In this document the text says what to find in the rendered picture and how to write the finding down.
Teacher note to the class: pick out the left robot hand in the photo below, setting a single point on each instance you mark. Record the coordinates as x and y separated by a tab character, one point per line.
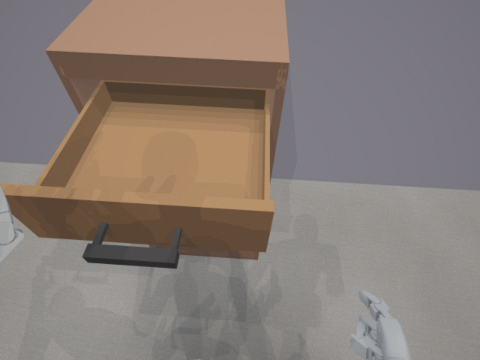
9	237

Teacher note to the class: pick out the handle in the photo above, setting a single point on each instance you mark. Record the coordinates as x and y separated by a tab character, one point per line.
130	255

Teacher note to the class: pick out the cabinet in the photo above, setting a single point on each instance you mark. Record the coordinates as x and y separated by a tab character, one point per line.
234	43

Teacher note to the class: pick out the right robot hand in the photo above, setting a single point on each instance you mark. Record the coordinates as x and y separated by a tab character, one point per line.
386	338

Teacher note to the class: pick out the drawer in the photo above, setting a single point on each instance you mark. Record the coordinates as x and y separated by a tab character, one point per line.
146	157

